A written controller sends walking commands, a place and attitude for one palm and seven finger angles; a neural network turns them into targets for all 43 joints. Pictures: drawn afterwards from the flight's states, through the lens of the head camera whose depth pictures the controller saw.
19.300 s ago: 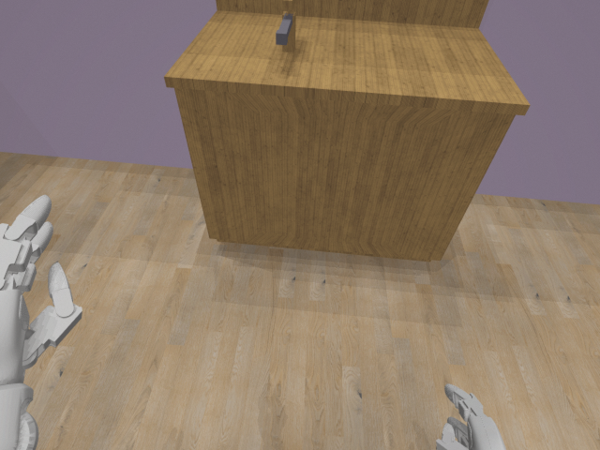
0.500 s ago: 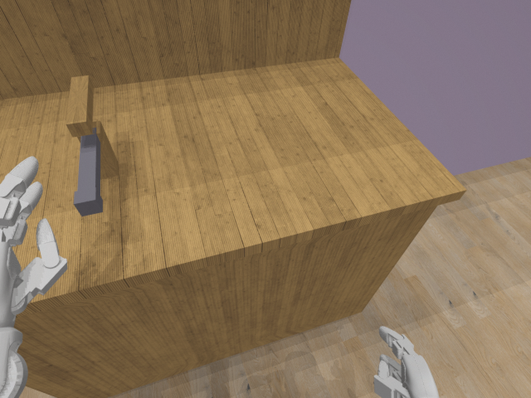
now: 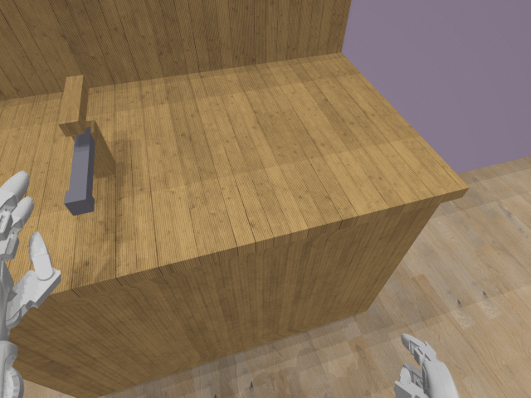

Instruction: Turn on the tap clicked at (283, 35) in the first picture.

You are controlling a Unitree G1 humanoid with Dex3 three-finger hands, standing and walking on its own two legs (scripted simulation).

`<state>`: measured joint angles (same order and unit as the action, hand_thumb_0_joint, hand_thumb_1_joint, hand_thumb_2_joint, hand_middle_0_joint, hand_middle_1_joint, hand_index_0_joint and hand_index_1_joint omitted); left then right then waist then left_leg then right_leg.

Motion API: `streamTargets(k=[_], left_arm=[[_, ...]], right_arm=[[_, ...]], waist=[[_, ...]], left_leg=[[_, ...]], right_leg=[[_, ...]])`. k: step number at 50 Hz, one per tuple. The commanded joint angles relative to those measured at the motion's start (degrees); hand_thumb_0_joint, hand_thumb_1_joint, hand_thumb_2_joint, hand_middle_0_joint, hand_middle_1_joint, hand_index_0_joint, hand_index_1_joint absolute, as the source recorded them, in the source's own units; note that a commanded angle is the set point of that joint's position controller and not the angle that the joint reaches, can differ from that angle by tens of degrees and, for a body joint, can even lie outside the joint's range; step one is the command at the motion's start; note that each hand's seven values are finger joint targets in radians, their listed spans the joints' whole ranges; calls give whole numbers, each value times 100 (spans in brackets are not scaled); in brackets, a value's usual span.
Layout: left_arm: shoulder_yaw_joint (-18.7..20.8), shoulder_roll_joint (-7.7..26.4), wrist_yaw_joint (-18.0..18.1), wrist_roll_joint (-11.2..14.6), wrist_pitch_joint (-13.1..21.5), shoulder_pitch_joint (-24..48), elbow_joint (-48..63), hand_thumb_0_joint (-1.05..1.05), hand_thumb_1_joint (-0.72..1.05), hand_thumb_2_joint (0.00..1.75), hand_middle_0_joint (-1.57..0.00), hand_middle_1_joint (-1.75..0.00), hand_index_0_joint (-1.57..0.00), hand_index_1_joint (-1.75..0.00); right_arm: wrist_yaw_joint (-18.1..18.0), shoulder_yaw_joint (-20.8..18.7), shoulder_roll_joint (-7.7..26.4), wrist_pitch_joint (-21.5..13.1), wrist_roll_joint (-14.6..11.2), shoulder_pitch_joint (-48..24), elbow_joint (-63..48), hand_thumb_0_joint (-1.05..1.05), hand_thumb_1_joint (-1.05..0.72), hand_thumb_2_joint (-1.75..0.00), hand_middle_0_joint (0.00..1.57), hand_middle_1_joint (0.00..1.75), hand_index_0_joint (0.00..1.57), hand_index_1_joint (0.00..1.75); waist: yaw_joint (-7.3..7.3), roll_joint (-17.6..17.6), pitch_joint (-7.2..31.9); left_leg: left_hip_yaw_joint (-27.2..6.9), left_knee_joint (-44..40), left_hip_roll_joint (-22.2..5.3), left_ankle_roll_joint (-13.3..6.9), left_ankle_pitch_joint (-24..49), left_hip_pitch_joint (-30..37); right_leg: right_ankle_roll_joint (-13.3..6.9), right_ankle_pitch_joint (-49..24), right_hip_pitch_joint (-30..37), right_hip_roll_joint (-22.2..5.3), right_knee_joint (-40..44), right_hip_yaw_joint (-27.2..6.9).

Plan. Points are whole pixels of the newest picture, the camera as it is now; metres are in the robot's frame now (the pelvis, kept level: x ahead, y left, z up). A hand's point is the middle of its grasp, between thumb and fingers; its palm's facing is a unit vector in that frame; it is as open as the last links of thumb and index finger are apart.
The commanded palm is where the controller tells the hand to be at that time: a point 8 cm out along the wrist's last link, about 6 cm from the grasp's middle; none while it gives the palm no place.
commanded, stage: come to a stop and stand still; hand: left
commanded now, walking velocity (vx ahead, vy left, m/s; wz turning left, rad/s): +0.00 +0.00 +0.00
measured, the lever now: (80, 201) +0.34 +0.30 +0.12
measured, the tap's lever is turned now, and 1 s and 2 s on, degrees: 0 0 0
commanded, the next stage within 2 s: look again from close up in 0.74 s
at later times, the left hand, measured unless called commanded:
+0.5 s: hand out of the picture +0.22 +0.33 +0.16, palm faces +0.38 -0.84 -0.39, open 7.4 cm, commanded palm +0.16 +0.36 +0.18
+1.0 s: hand out of the picture +0.21 +0.31 +0.16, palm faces +0.36 -0.86 -0.36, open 7.4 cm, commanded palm +0.15 +0.35 +0.18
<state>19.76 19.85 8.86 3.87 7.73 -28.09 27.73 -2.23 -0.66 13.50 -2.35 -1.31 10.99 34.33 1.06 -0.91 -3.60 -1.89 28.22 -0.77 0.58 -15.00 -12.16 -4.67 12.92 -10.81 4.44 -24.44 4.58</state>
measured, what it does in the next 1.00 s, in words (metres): shifts its weight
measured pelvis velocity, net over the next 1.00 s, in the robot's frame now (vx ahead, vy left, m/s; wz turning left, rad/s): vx -0.02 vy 0.08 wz -0.05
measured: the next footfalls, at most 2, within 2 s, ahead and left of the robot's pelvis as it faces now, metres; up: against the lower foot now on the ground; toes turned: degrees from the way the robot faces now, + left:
none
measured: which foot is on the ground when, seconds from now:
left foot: down 0.00-1.00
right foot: down 0.00-1.00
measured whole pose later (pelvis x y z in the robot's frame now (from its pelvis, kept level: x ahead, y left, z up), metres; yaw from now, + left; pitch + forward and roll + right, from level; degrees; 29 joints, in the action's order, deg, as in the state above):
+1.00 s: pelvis -0.02 +0.08 +0.00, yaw -3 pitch -2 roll -2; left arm 19.9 18.9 6.7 1.5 10.2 -24.2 26.4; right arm -0.2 2.0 12.1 -3.9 0.0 11.0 32.4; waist 1.1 0.1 -3.7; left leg 2.8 27.7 2.9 -4.8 -13.4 -12.6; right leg 1.0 10.0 -11.9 -0.2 -23.7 1.6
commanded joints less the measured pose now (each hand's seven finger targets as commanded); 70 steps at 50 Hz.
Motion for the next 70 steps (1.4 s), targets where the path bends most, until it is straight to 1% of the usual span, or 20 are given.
streamTargets(k=[1, 2, 3, 4, 6, 9, 11, 14, 15, 19, 25, 29, 32, 35, 38, 50, 54, 60, 64, 70], left_arm=[[1945, 2539, 52, -182, 1069, 3319, 181, 0, 90, 90, -20, -30, -20, -30], [1339, 1998, -12, -69, 902, 2631, -342, 0, 90, 90, -20, -30, -20, -30], [1311, 2067, -67, -27, 960, 2423, -101, 0, 90, 90, -20, -30, -20, -30], [1036, 1708, -143, 8, 1008, 1784, -218, 0, 90, 90, -20, -30, -20, -30], [505, 982, -229, 85, 998, 725, -92, 0, 90, 90, -20, -30, -20, -30], [565, 1049, -211, 108, 979, 525, 768, 0, 90, 90, -20, -30, -20, -30], [840, 1256, -155, 70, 1006, 649, 1008, 0, 90, 90, -20, -30, -20, -30], [1155, 1446, -127, 5, 964, 951, 1005, 0, 90, 90, -20, -30, -20, -30], [1343, 1753, -96, -32, 972, 1180, 1253, 0, 90, 90, -20, -30, -20, -30], [981, 1285, -168, -77, 898, 1070, 1272, 0, 90, 90, -20, -30, -20, -30], [668, 927, -176, -235, 735, 856, 1452, 0, 90, 90, -20, -30, -20, -30], [608, 852, -162, -259, 651, 1038, 1077, 0, 90, 90, -20, -30, -20, -30], [591, 863, -150, -258, 626, 1182, 1118, 0, 90, 90, -20, -30, -20, -30], [765, 1026, -109, -258, 612, 1098, 1186, 0, 90, 90, -20, -30, -20, -30], [576, 817, -122, -237, 622, 1043, 1080, 0, 90, 90, -20, -30, -20, -30], [651, 967, -92, -182, 632, 820, 1256, 0, 90, 90, -20, -30, -20, -30], [545, 852, -118, -129, 637, 752, 1080, 0, 90, 90, -20, -30, -20, -30], [640, 975, -101, -120, 636, 666, 1161, 0, 90, 90, -20, -30, -20, -30], [504, 835, -159, -87, 629, 801, 982, 0, 90, 90, -20, -30, -20, -30], [450, 884, -162, -107, 538, 1102, 1052, 0, 90, 90, -20, -30, -20, -30]], right_arm=[[-285, 161, 75, -746, -254, 119, -1113, 0, -90, -90, 20, 30, 20, 30], [-90, 97, 526, -721, 18, -206, -904, 0, -90, -90, 20, 30, 20, 30], [61, -48, 702, -752, 115, -111, -934, 0, -90, -90, 20, 30, 20, 30], [190, -89, 709, -784, 120, -22, -962, 0, -90, -90, 20, 30, 20, 30], [407, -87, 658, -805, 37, 54, -1044, 0, -90, -90, 20, 30, 20, 30], [488, -86, 727, -872, 58, -366, -1130, 0, -90, -90, 20, 30, 20, 30], [400, -56, 717, -833, 98, -553, -1125, 0, -90, -90, 20, 30, 20, 30], [299, -10, 660, -793, 147, -686, -1142, 0, -90, -90, 20, 30, 20, 30], [264, -10, 674, -753, 156, -730, -1128, 0, -90, -90, 20, 30, 20, 30], [252, -37, 631, -735, 159, -560, -1159, 0, -90, -90, 20, 30, 20, 30], [303, -65, 623, -708, 172, -510, -1132, 0, -90, -90, 20, 30, 20, 30], [246, -43, 600, -579, 180, -522, -1124, 0, -90, -90, 20, 30, 20, 30], [211, -16, 575, -514, 169, -591, -1155, 0, -90, -90, 20, 30, 20, 30], [180, 25, 538, -489, 158, -720, -1210, 0, -90, -90, 20, 30, 20, 30], [162, 27, 539, -474, 158, -657, -1197, 0, -90, -90, 20, 30, 20, 30], [98, -16, 554, -497, 78, -672, -1155, 0, -90, -90, 20, 30, 20, 30], [73, -28, 554, -511, 62, -621, -1147, 0, -90, -90, 20, 30, 20, 30], [35, -24, 560, -541, 60, -666, -1125, 0, -90, -90, 20, 30, 20, 30], [17, -9, 512, -532, 66, -623, -1074, 0, -90, -90, 20, 30, 20, 30], [26, 14, 466, -524, 61, -660, -1087, 0, -90, -90, 20, 30, 20, 30]], waist=[[-50, -273, 736], [12, -120, 901], [62, 11, 1138], [92, 318, 1240], [132, 308, 1446], [90, 380, 1033], [64, -97, 1019], [36, -255, 885], [24, -510, 1037], [9, -844, 1126], [-20, -703, 1086], [-43, -463, 764], [-43, -644, 719], [-11, -484, 753], [-26, -350, 704], [-38, -381, 941], [-48, -155, 814], [-39, -312, 902], [-48, -100, 772], [-67, -454, 617]], left_leg=[[-181, 359, -491, -255, 1225, 45], [-80, 379, -106, -165, 911, 92], [-13, 547, -63, -136, 524, -100], [57, 740, -18, -143, 318, -357], [135, 639, -41, -165, 419, -353], [-19, 41, -215, -176, 764, 81], [-280, -551, -464, -212, 1170, 33], [-424, -757, -540, -199, 1044, -292], [-427, -762, -552, -204, 1200, -161], [-432, -627, -613, -74, 1688, 115], [-493, -683, -762, 73, 2343, 798], [-608, -877, -806, 193, 1745, 410], [-604, -1107, -760, 284, 1045, 251], [-540, -1179, -696, 184, 326, 4], [-492, -1181, -632, 128, -121, -282], [-318, -760, -479, -11, 699, -52], [-300, -701, -443, -116, 371, -169], [-297, -687, -439, -158, 472, -57], [-376, -949, -574, -151, 95, -105], [-527, -1243, -746, -225, -712, -224]], right_leg=[[418, 238, -676, -1095, 394, -872], [259, -478, -361, -893, 439, -1196], [165, -858, -125, -1157, 429, -1536], [130, -1067, 154, -1395, 412, -1729], [35, -1527, 459, -1447, 160, -1558], [154, -1066, -146, -1153, 177, -1149], [319, -921, 14, -779, -167, -661], [361, -738, 219, -700, -161, -566], [350, -770, 269, -690, -252, -557], [339, -512, 146, -680, -189, -423], [397, 128, -410, -527, -374, -274], [416, 189, -287, -565, -161, -261], [391, 136, -156, -571, -173, -287], [376, -182, 142, -625, 7, -368], [359, -350, 327, -668, 102, -405], [312, -899, 378, -813, 153, -556], [306, -793, 332, -867, 310, -657], [295, -864, 317, -891, 319, -720], [360, -515, 246, -717, 365, -586], [356, -58, 115, -580, 352, -556]])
